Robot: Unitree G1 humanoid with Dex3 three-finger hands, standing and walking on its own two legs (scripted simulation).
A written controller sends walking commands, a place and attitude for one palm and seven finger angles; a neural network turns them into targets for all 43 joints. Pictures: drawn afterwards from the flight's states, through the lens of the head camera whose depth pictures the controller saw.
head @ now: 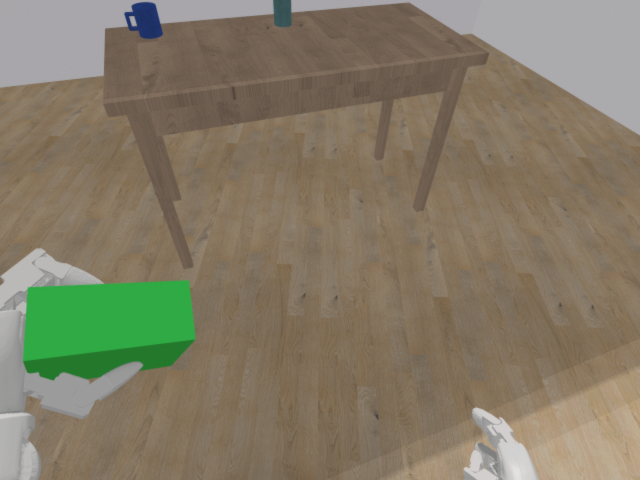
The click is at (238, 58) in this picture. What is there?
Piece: table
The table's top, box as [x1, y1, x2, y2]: [103, 3, 488, 116]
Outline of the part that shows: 488,52 410,3 292,12 292,24 288,27 275,26 273,23 273,14 163,23 161,24 163,34 160,37 153,39 142,38 139,36 137,30 130,31 127,27 105,28 103,104 108,116 130,114 484,64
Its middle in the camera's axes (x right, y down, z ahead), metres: -0.09 -0.66 +1.33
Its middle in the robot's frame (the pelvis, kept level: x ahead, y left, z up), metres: +1.43 +0.17 -0.05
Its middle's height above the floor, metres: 0.72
